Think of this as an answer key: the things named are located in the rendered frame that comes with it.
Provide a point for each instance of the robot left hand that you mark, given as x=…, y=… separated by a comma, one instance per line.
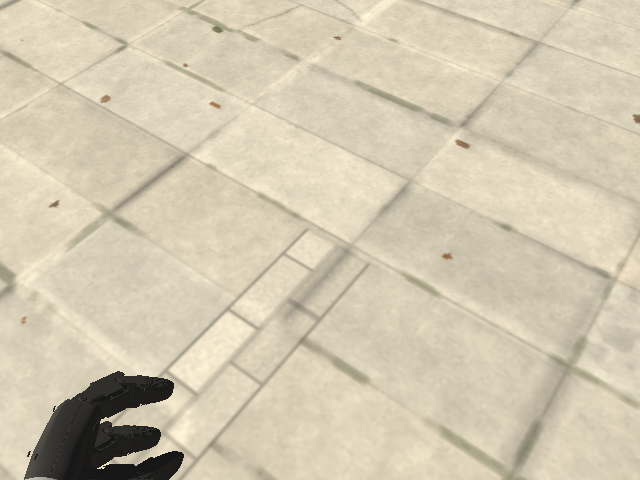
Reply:
x=74, y=443

